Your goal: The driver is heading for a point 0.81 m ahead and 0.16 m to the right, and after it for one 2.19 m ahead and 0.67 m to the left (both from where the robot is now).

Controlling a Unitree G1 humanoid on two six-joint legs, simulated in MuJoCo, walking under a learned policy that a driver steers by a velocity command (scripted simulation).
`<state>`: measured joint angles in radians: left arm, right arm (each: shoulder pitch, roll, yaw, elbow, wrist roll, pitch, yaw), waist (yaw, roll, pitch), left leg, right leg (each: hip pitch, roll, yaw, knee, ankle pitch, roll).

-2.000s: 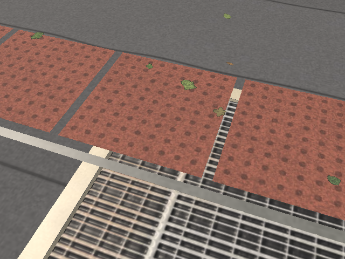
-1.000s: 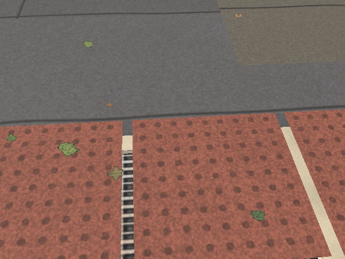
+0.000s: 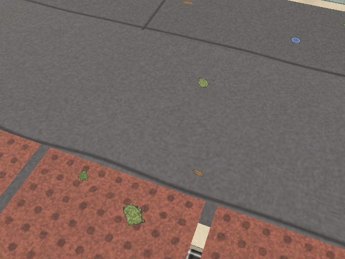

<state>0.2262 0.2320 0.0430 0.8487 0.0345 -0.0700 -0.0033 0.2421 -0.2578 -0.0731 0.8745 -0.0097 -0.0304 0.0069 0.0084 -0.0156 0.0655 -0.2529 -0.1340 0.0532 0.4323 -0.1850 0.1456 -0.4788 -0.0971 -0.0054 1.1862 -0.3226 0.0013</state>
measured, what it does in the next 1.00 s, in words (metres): walks ahead, turning right: right foot, then left foot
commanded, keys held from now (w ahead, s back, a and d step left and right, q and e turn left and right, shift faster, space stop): w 0.02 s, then w+e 0.68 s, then w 0.30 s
